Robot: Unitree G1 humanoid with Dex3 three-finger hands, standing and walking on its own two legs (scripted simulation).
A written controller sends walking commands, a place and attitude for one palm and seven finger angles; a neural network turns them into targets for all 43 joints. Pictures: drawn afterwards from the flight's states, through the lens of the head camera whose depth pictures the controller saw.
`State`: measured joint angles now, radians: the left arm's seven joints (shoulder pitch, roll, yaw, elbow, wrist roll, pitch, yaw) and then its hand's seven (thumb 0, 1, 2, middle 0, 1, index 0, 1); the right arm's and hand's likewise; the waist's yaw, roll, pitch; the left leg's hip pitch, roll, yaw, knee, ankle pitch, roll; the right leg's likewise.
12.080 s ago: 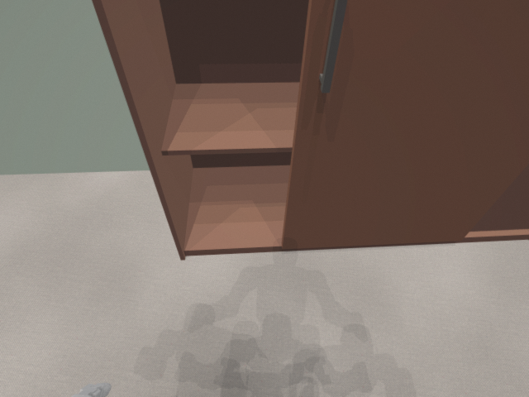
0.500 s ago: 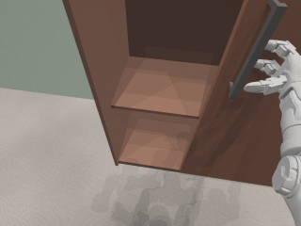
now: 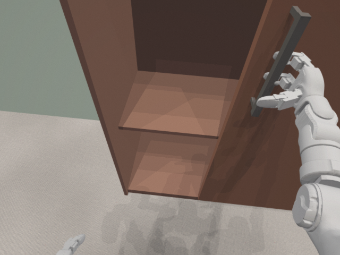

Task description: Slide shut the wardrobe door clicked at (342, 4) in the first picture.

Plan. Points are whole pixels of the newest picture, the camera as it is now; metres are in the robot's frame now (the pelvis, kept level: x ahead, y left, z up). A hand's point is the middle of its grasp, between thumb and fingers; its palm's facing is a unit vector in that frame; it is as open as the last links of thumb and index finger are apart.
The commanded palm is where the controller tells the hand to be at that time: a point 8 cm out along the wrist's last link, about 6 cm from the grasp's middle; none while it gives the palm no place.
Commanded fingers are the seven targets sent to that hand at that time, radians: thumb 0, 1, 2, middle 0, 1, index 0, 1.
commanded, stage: slide the fingers in behind the handle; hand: right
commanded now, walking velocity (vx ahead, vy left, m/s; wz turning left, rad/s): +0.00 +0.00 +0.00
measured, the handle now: (272, 69) +0.51 -0.17 +0.20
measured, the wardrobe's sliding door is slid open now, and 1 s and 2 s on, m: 0.42 0.42 0.42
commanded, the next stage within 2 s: grip the handle and tug to test in 0.90 s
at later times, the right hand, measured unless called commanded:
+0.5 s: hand (267, 82) +0.47 -0.15 +0.20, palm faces +0.02 +1.00 +0.02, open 14.0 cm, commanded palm +0.44 -0.21 +0.20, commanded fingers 0.00 0.50 -0.30 0.30 1.20 0.30 1.20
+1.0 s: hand (271, 83) +0.46 -0.16 +0.20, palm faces +0.02 +1.00 +0.01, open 14.0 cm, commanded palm +0.44 -0.21 +0.20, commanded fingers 0.00 0.45 -0.32 0.31 1.21 0.31 1.21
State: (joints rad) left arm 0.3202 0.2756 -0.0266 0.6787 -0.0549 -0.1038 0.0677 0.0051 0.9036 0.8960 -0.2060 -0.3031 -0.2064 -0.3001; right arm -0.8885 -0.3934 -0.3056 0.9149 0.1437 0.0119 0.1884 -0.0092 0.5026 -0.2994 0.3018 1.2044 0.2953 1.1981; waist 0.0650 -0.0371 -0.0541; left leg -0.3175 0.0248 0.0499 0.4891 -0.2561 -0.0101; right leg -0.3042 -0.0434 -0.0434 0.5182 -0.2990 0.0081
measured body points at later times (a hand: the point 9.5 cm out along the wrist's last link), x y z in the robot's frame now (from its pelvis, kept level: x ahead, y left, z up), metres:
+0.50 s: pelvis +0.00 +0.00 +0.00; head +0.01 +0.01 +0.45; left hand +0.06 +0.27 -0.12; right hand +0.46 -0.21 +0.20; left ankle -0.01 +0.13 -0.74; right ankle -0.02 -0.12 -0.74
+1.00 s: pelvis -0.01 +0.00 +0.00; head +0.01 +0.00 +0.45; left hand +0.06 +0.26 -0.11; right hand +0.46 -0.21 +0.20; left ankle -0.01 +0.13 -0.74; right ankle -0.02 -0.12 -0.74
